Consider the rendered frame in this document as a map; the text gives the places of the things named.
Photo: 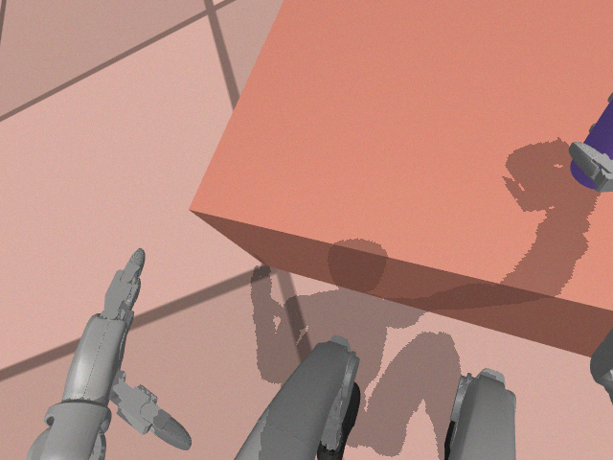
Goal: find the left robot arm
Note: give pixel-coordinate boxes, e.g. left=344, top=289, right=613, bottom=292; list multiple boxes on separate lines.
left=26, top=400, right=112, bottom=460

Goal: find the left robot foot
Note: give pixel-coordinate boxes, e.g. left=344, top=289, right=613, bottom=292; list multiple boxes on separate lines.
left=317, top=383, right=360, bottom=460

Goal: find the right robot hand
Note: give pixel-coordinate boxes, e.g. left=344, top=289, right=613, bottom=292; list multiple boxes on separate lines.
left=569, top=92, right=613, bottom=193

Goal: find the can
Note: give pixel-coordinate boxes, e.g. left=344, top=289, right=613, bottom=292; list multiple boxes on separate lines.
left=570, top=98, right=613, bottom=190

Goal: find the right robot arm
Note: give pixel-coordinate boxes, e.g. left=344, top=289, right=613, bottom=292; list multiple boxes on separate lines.
left=590, top=328, right=613, bottom=404

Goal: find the left robot hand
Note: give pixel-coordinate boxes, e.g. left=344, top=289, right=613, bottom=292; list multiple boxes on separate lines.
left=61, top=248, right=192, bottom=450

